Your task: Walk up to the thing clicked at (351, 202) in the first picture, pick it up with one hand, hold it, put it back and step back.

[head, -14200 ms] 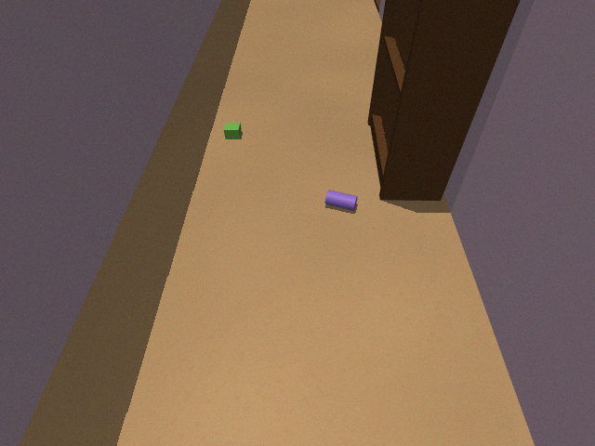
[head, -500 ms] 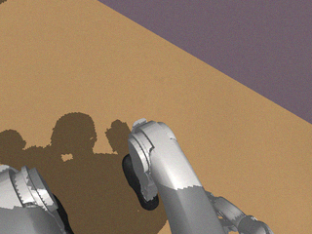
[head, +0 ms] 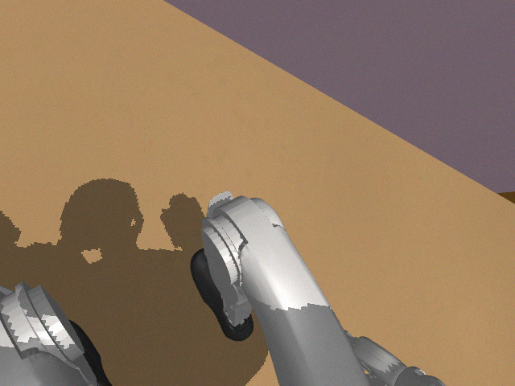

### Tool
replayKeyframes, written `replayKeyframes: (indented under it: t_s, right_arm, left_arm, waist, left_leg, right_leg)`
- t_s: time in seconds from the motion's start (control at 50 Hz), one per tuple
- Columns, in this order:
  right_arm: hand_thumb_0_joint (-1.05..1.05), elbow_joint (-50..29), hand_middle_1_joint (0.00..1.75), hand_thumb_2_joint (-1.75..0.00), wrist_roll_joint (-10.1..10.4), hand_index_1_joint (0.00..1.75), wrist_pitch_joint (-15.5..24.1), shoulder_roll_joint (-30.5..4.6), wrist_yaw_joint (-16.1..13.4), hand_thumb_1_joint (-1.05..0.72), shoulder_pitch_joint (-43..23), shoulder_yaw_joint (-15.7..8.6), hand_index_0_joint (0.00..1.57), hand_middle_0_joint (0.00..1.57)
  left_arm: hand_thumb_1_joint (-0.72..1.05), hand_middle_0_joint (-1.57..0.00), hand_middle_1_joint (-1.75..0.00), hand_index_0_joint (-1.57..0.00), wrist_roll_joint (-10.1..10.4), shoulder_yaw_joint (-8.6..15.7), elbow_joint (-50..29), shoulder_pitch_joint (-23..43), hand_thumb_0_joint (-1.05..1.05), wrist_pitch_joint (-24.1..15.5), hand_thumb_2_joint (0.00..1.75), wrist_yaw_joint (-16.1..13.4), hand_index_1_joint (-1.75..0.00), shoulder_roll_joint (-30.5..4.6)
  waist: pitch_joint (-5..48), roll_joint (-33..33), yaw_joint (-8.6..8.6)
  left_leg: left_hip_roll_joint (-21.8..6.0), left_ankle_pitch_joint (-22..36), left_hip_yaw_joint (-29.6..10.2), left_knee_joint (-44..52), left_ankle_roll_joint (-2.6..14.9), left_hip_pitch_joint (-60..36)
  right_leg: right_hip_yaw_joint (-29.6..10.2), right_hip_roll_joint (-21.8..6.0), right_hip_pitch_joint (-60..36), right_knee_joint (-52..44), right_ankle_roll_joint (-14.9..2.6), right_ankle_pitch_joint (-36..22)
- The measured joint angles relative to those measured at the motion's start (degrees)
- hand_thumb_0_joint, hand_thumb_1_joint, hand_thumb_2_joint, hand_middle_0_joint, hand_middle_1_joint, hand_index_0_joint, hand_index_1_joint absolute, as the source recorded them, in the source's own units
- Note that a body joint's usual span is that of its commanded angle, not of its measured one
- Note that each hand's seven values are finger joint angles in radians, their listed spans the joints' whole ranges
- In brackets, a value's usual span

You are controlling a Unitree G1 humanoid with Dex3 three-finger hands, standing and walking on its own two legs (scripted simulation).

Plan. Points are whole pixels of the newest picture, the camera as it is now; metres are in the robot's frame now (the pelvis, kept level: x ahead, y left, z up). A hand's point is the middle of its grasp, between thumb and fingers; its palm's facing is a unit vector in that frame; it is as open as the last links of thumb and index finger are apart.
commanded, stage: close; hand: left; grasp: from above
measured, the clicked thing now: out of the picture +0.44 +0.38 -0.28
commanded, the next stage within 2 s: settle in 1.92 s
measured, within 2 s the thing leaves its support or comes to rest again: neither
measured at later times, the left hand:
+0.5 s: hand out of the picture +0.43 +0.39 -0.24, palm faces -0.29 -0.33 -0.90, open 13.9 cm
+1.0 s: hand out of the picture +0.43 +0.39 -0.24, palm faces -0.29 -0.33 -0.90, open 13.2 cm
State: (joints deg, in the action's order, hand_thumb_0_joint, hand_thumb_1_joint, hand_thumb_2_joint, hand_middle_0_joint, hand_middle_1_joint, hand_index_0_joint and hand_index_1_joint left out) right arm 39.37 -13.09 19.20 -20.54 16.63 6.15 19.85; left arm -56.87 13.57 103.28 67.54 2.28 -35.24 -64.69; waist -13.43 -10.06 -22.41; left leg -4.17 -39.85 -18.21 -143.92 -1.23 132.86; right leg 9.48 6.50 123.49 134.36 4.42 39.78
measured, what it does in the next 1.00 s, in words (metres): stands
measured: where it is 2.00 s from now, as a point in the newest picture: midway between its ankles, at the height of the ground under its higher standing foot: (167, 346)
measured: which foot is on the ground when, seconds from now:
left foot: down 0.00-1.00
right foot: down 0.00-1.00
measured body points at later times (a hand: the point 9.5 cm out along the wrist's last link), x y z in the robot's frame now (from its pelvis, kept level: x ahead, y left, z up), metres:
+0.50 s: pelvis +0.00 +0.00 +0.00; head +0.29 +0.13 +0.32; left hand +0.44 +0.41 -0.19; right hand +0.05 -0.25 -0.05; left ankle +0.07 +0.14 -0.28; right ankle +0.11 -0.12 -0.28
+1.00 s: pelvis +0.00 +0.00 +0.00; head +0.28 +0.13 +0.32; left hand +0.44 +0.40 -0.19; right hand +0.05 -0.24 -0.04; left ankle +0.07 +0.14 -0.28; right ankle +0.11 -0.12 -0.28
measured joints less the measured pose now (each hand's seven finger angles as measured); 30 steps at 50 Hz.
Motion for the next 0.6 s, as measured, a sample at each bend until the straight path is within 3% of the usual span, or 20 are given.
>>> replayKeyframes:
  t_s: [0.28, 0.42, 0.6]
  right_arm:
    - [0.01, -1.12, 0.30, -0.91, 0.23, 0.30, -0.25, -0.53, -0.02, -0.90, -0.14, 0.13, 0.20, 0.20]
    - [0.01, -1.48, 0.30, -0.91, 0.14, 0.30, -0.47, -0.78, -0.97, -0.90, -0.71, 0.27, 0.20, 0.20]
    - [0.01, -1.27, 0.30, -0.90, -0.07, 0.30, -0.56, -0.26, -1.16, -0.90, -0.70, 1.03, 0.20, 0.20]
  left_arm:
    - [-0.51, -0.12, -1.00, -0.10, 0.45, 0.95, 0.56, -0.04, 0.00, 1.20, 0.95, 0.21, -1.00, -0.67]
    - [-0.49, -0.12, -1.00, -0.11, 0.57, -0.01, 1.19, 0.42, 0.00, 0.88, 0.94, 1.60, -1.00, -2.21]
    - [-0.45, -0.14, -1.00, -0.14, 0.04, -0.83, 0.07, 0.27, 0.00, -0.50, 0.90, 1.27, -1.00, -1.62]
  waist:
    - [0.13, 0.45, -0.64]
    - [-0.52, 0.31, -0.76]
    - [-0.75, -0.64, -0.30]
  left_leg:
    - [-0.37, 0.32, -0.07, 0.69, -0.19, -0.44]
    - [-0.37, 0.61, 0.01, 0.76, -0.04, -0.38]
    - [-0.22, 0.43, -0.32, 0.81, -0.31, -0.65]
  right_leg:
    - [0.08, 0.19, -0.01, -0.65, 0.11, -0.72]
    - [0.04, 0.19, -0.02, -0.75, 0.16, -0.98]
    - [0.35, 0.07, -0.41, -0.92, -0.05, -0.80]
